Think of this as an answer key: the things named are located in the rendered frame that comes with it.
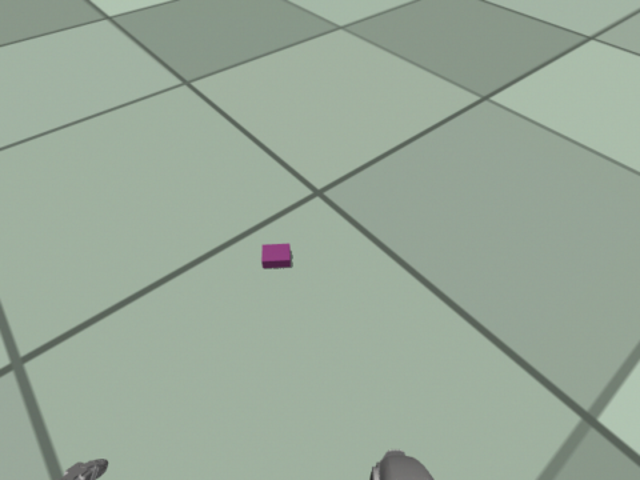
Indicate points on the left robot hand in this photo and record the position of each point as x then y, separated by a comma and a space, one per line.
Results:
87, 471

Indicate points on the small box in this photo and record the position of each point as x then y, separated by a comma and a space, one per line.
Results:
276, 255

